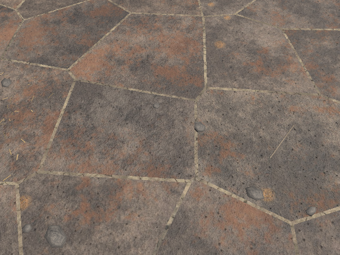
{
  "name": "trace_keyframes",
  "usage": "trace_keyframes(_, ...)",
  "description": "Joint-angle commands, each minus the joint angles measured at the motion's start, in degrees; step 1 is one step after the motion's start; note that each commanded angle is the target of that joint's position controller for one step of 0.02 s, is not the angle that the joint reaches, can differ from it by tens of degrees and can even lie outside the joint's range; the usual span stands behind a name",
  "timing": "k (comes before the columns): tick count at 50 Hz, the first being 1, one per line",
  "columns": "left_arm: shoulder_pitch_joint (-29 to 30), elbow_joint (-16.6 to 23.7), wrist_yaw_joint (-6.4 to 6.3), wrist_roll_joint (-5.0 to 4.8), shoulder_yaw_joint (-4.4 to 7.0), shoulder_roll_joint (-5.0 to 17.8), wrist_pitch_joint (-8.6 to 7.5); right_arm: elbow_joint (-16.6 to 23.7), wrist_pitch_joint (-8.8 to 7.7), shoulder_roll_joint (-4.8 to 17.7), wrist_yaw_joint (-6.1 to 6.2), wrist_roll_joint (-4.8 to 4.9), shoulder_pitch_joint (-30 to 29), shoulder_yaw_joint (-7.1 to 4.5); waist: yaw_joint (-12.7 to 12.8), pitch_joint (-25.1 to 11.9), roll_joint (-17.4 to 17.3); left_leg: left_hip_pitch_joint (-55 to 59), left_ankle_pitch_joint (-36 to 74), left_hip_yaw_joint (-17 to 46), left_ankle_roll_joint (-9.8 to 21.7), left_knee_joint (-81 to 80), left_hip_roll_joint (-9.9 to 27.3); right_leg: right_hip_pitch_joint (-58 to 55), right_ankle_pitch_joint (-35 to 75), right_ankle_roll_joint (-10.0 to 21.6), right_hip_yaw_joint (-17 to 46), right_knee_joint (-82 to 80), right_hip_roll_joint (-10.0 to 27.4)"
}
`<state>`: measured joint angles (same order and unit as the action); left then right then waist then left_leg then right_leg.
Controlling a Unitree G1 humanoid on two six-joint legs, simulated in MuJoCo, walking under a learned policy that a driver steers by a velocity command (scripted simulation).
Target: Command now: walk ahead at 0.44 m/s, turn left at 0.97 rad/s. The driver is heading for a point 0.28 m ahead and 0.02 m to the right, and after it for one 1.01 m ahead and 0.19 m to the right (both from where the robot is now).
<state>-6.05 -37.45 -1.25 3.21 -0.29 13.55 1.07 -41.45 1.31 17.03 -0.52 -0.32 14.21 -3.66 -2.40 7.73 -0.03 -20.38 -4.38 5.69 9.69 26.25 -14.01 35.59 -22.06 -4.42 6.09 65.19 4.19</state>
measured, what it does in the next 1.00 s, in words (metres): walks ahead, turning right: right foot, then left foot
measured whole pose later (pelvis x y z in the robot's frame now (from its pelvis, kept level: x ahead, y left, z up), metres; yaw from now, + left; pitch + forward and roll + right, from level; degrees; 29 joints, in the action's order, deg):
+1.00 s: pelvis +0.25 -0.07 +0.02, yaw -22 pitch +0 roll -1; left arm -13.9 -42.4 -1.1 0.8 4.6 20.5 3.4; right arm -41.5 0.4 17.7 1.9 -1.2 6.8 0.2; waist 0.7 2.8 2.1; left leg -15.2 -9.3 8.4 2.3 25.5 -5.1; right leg 16.5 -26.0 -0.2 17.9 39.6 -12.0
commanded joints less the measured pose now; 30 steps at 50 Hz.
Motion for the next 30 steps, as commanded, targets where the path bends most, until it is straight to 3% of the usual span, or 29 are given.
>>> trace_keyframes(1, -2.7, 2.8, 0.29, 0.1, 2.57, 7.8, 0.43, 4.6, -0.93, 11.0, -0.09, -0.46, -0.3, -3.53, 1.4, -13.1, -0.4, 5.6, -21.7, 25.7, 5.0, -13.7, 14.9, -2.6, 5.5, -0.2, 0.3, -6.5, -0.7)
trace_keyframes(4, 3.4, 3.8, 0.2, -0.34, 2.83, 8.4, -0.6, 3.7, -1.36, 10.4, -0.66, -0.31, 3.9, -3.7, -1.6, -8.9, -2.7, 10.2, -27.5, 30.9, 4.7, -15.5, 15.8, 2.9, 10.4, -0.5, 1.6, -14.8, -1.5)
trace_keyframes(9, 4.4, 2.9, 0.89, -0.67, 2.01, 5.9, -2.55, 0.7, -2.79, 6.3, 0.04, -0.72, 9.1, -1.97, -3.5, -7.5, -4.7, 13.0, -1.8, 21.6, 1.9, -10.7, 16.5, -2.8, 15.4, 2.0, -2.8, -25.5, -1.4)
trace_keyframes(14, 0.7, 1.8, 1.25, -2.1, 2.31, 7.3, -2.89, -0.2, -2.79, 7.0, 0.78, -1.7, 8.3, -0.88, -1.2, -9.3, -5.3, 12.6, 20.3, 18.6, 0.9, -4.6, 19.7, -14.3, 7.9, 5.5, -5.5, -30.9, -4.7)
trace_keyframes(16, -3.7, 0.0, 1.09, -2.13, 2.44, 7.1, -3.09, -0.7, -2.71, 7.3, 1.82, -0.99, 6.9, -0.5, 1.9, -9.5, -3.6, 12.0, 22.3, 15.5, -1.7, 0.4, 18.7, -22.6, 13.1, 7.5, -4.6, -41.2, -6.3)
trace_keyframes(17, -5.7, -0.4, 0.8, -1.85, 3.16, 9.4, -3.3, -0.4, -3.06, 7.1, 2.3, -0.69, 6.4, -0.27, 2.7, -11.3, -1.6, 10.9, 20.5, 12.8, -3.6, 6.0, 16.5, -27.7, 16.0, 9.1, 0.6, -42.7, -3.7)
trace_keyframes(18, -9.8, -0.1, 0.59, -1.57, 4.24, 14.4, -3.35, 1.8, -3.38, 6.3, 2.72, -1.11, 6.3, 0.06, 3.3, -14.2, 6.2, 5.8, 7.2, 6.9, -5.6, 17.9, 12.7, -33.6, 28.9, 12.8, 13.7, -42.8, 6.5)
trace_keyframes(19, -10.8, -0.9, 0.97, -2.66, 6.05, 18.8, -2.26, 2.8, -2.87, 7.2, 2.87, -1.14, 7.8, -0.28, 2.5, -12.8, 14.1, -7.7, -25.4, -1.6, -8.0, 28.0, 4.2, -38.4, 44.9, 22.8, 26.8, -42.5, 15.0)
trace_keyframes(20, -14.3, -1.8, 2.0, -4.2, 5.74, 15.1, -2.0, 2.7, -2.39, 8.7, 2.89, -2.51, 6.3, -0.33, 2.7, -11.2, 8.5, -13.0, -32.5, -1.2, -8.9, 33.2, 6.7, -38.2, 47.1, 24.5, 30.5, -43.1, 16.1)
trace_keyframes(21, -13.4, -1.5, 2.46, -4.37, 5.67, 13.7, -1.9, 2.6, -2.12, 8.3, 2.6, -2.56, 3.9, -0.34, 2.8, -9.6, 4.5, -13.7, -28.9, 0.2, -9.7, 36.5, 8.4, -36.3, 46.2, 22.9, 26.6, -42.9, 12.6)
trace_keyframes(22, -11.1, -1.0, 2.44, -3.88, 5.7, 12.9, -1.46, 2.6, -1.69, 7.6, 2.31, -2.02, 2.2, -0.21, 2.1, -8.7, 2.9, -13.5, -25.5, 0.3, -10.7, 36.8, 9.8, -33.6, 44.6, 20.5, 22.5, -43.4, 8.9)
trace_keyframes(24, -9.5, -0.6, 1.89, -3.63, 6.1, 12.9, -0.74, 3.5, -0.67, 6.7, 1.76, -1.58, 0.3, 0.18, 1.3, -9.5, 4.6, -12.6, -21.0, -0.4, -12.2, 35.0, 11.0, -31.2, 43.1, 17.1, 18.6, -44.4, 3.7)
trace_keyframes(27, -11.2, -0.8, 1.67, -3.73, 6.9, 13.7, 0.15, 4.1, 0.41, 6.1, 1.52, -1.6, -1.9, 0.66, 2.1, -12.6, 4.6, -11.9, -18.4, -0.9, -13.3, 33.1, 10.6, -31.0, 39.5, 15.4, 19.4, -44.4, 1.2)
trace_keyframes(30, -13.1, -1.0, 1.0, -3.64, 7.61, 14.4, 0.96, 5.2, 0.76, 6.1, 1.66, -1.28, -6.1, 0.96, 3.6, -12.1, 5.4, -14.1, -16.9, 0.4, -13.4, 29.0, 10.7, -31.6, 31.6, 13.9, 23.1, -45.1, 0.1)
